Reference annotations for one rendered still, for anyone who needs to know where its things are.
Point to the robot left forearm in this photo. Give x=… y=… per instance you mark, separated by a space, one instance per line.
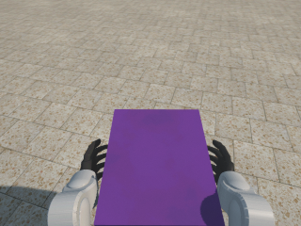
x=72 y=206

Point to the robot right forearm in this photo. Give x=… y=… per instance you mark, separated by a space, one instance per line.
x=241 y=203

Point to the right robot hand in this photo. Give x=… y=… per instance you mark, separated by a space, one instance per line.
x=222 y=159

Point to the carton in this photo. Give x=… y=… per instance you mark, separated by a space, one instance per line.
x=157 y=171

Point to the left robot hand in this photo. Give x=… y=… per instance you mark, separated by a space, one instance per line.
x=91 y=158

